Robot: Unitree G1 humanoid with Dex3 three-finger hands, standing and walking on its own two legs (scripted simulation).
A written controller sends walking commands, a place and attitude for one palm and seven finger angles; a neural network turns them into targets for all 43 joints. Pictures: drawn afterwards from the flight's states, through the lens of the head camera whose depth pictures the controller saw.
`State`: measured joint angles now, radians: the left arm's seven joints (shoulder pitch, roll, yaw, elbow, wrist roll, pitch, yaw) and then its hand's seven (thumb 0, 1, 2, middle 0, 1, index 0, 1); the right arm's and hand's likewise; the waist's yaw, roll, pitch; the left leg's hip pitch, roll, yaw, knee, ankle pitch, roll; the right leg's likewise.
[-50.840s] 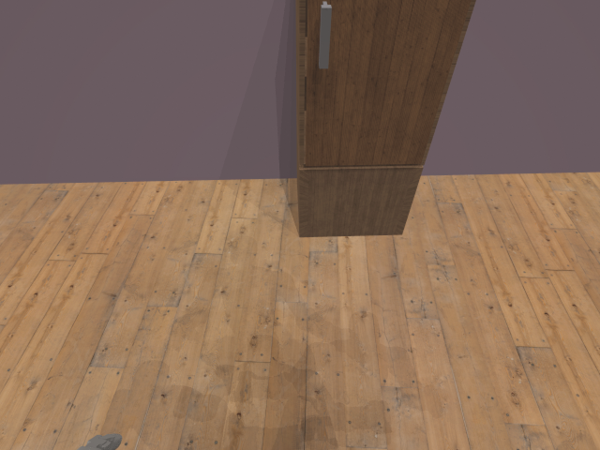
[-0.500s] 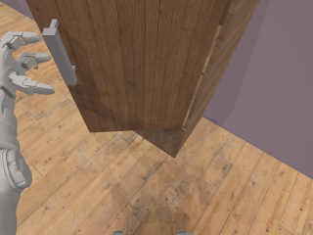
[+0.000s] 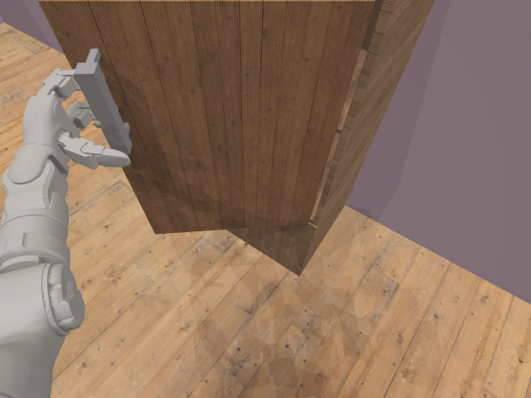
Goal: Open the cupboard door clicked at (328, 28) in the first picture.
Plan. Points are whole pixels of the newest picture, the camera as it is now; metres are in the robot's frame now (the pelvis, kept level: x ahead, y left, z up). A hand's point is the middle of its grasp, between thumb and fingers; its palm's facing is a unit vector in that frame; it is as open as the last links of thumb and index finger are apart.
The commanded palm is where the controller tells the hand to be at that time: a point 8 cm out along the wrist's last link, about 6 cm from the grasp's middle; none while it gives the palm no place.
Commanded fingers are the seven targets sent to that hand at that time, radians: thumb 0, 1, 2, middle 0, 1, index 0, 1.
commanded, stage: slide the fingers in behind the handle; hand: left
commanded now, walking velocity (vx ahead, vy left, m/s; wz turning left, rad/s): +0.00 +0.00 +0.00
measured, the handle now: (109, 104) +0.53 +0.22 +0.14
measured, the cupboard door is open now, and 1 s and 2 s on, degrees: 40 39 39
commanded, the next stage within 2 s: close the thumb around the handle in 1.00 s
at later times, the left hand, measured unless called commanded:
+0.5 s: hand (115, 125) +0.47 +0.20 +0.14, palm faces +0.04 -1.00 +0.01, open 14.0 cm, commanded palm +0.45 +0.25 +0.14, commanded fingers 0.00 -0.50 0.30 -0.30 -1.20 -0.30 -1.20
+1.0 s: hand (120, 121) +0.48 +0.19 +0.14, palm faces +0.06 -1.00 +0.00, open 14.0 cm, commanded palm +0.46 +0.23 +0.14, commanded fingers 0.00 -0.50 0.30 -0.30 -1.20 -0.30 -1.20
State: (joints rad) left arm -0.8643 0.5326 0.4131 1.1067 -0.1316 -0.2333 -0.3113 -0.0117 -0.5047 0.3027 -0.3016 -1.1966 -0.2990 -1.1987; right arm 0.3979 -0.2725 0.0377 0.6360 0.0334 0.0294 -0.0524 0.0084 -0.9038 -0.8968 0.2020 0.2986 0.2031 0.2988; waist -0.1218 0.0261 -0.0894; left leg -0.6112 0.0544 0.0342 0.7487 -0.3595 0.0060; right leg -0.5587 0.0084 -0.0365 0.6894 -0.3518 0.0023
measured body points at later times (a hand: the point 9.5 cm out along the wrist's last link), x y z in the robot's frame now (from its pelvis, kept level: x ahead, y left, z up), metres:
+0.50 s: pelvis -0.01 -0.01 +0.00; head +0.06 +0.00 +0.45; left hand +0.47 +0.25 +0.14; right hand +0.02 -0.28 -0.11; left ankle +0.00 +0.11 -0.71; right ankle -0.01 -0.12 -0.71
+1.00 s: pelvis -0.01 +0.00 +0.00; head +0.07 +0.00 +0.44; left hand +0.48 +0.25 +0.14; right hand +0.02 -0.27 -0.12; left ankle +0.00 +0.11 -0.71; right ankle -0.01 -0.12 -0.71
